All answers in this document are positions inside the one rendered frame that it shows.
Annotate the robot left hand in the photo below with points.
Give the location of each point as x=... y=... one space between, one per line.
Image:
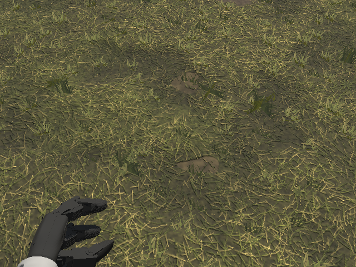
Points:
x=55 y=234

